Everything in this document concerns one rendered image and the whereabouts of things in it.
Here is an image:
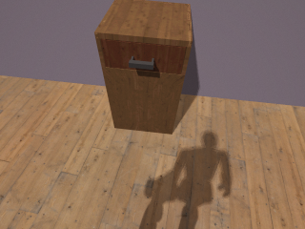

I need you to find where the handle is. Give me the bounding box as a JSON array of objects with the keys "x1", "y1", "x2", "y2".
[{"x1": 129, "y1": 56, "x2": 154, "y2": 70}]

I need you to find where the drawer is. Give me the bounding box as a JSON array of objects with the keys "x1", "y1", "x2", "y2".
[{"x1": 101, "y1": 38, "x2": 186, "y2": 74}]

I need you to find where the cabinet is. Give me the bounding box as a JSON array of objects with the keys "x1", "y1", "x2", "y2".
[{"x1": 94, "y1": 0, "x2": 193, "y2": 135}]

